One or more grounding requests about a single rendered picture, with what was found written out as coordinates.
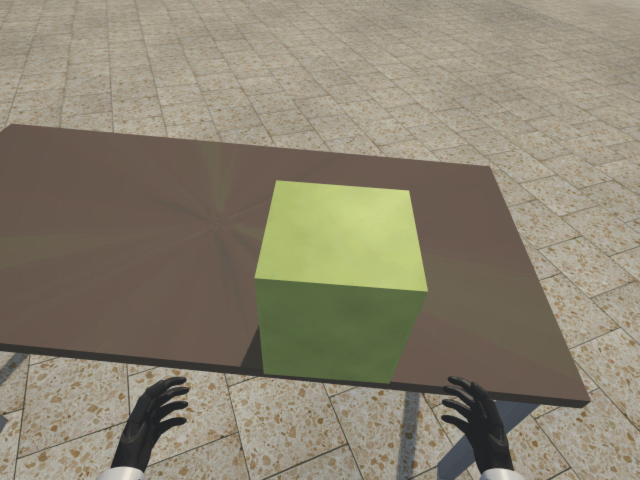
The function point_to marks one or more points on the carton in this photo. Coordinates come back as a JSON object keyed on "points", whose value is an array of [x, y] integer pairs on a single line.
{"points": [[339, 281]]}

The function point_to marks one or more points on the table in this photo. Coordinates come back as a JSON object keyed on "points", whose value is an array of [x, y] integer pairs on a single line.
{"points": [[143, 250]]}

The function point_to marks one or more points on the robot left hand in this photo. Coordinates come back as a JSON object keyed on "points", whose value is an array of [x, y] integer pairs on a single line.
{"points": [[143, 429]]}

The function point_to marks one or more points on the robot right hand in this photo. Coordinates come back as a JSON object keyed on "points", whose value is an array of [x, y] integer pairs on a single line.
{"points": [[484, 429]]}

